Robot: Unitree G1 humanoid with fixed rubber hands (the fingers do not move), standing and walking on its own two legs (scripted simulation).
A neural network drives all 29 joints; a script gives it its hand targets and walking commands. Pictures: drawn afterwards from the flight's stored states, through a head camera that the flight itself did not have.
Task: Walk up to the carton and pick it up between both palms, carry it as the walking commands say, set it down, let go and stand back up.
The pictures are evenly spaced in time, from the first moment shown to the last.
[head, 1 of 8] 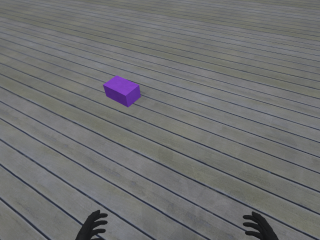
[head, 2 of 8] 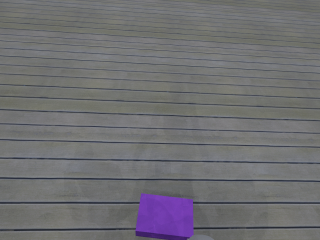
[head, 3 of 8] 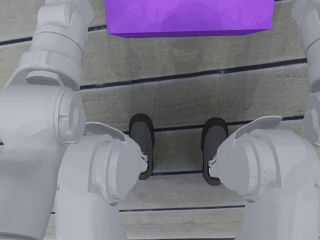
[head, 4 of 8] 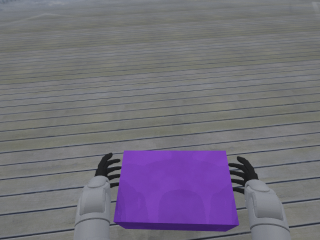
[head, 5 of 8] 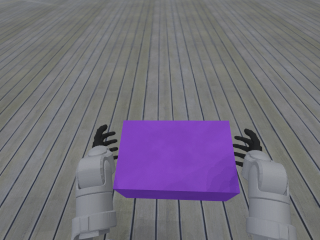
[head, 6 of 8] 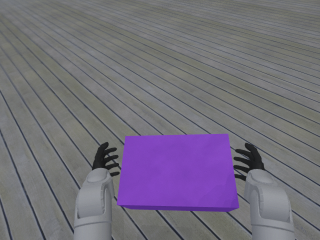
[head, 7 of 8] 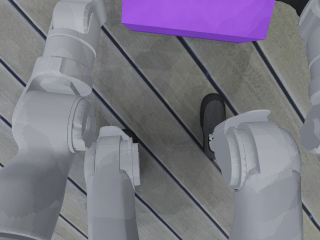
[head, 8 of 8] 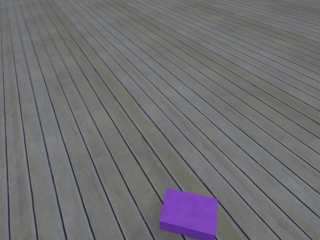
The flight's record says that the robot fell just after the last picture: no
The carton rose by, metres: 0.74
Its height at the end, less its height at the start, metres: +0.00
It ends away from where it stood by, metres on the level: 0.47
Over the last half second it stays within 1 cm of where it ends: yes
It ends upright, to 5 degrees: yes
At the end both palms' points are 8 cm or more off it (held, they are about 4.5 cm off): yes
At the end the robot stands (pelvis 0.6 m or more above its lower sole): yes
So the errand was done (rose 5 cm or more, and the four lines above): yes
